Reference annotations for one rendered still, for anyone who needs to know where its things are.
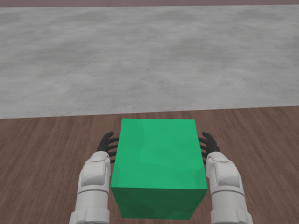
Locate robot left forearm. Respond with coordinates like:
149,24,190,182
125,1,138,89
69,151,111,224

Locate carton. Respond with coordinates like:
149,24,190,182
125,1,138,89
110,118,208,220

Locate robot right forearm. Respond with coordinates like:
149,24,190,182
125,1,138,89
206,151,253,224

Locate robot right hand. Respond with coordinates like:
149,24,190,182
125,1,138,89
198,132,220,165

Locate robot left hand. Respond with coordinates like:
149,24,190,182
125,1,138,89
96,132,119,164

